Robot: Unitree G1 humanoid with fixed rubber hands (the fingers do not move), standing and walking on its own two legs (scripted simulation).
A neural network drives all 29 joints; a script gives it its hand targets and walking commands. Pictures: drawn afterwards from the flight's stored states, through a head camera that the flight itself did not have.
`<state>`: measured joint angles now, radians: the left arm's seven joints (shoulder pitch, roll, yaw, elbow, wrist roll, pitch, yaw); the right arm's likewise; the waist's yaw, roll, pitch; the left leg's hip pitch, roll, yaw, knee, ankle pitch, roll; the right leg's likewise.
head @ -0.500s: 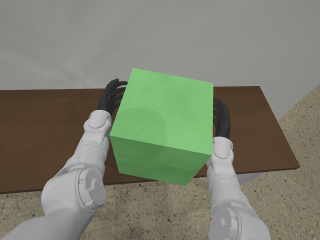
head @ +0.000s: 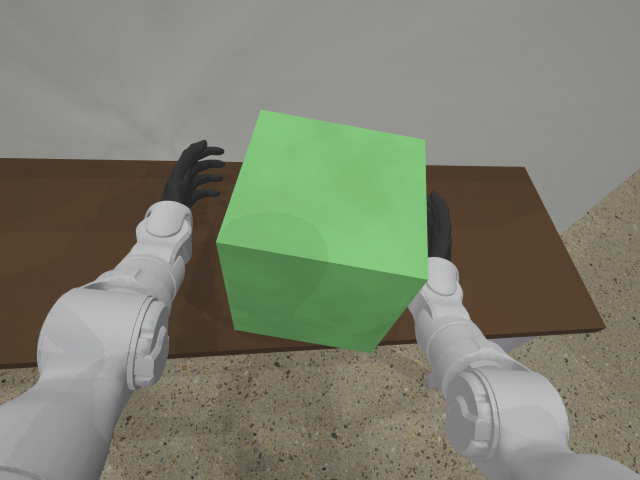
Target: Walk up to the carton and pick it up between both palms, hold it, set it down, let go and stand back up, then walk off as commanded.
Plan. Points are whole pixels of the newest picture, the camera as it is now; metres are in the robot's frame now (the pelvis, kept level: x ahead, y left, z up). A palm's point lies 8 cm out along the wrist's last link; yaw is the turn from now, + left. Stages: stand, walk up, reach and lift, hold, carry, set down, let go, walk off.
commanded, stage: set down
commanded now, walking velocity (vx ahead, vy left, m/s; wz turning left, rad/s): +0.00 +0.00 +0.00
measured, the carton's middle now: (321, 243) +0.42 -0.02 +0.01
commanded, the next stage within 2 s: none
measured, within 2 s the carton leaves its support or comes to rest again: neither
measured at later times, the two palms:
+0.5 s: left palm (168, 260) +0.39 +0.17 +0.01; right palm (442, 283) +0.35 -0.17 +0.03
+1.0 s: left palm (135, 302) +0.33 +0.20 +0.01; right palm (456, 338) +0.28 -0.18 +0.02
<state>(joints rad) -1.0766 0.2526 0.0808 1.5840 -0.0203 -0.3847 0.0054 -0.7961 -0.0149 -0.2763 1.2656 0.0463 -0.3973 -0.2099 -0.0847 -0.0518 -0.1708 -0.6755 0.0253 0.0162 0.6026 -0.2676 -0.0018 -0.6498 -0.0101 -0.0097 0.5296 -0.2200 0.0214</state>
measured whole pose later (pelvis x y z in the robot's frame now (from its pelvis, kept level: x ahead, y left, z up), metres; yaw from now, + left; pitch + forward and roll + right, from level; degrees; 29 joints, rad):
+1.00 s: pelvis -0.02 +0.01 +0.01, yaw +0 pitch +7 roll -3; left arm -0.46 0.25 0.01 1.04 -0.08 -0.34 -0.06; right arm -0.40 -0.05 -0.02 1.08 0.22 -0.47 -0.20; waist -0.08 -0.04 -0.11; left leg -0.47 0.03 0.01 0.62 -0.28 0.01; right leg -0.42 -0.01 -0.01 0.49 -0.20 0.03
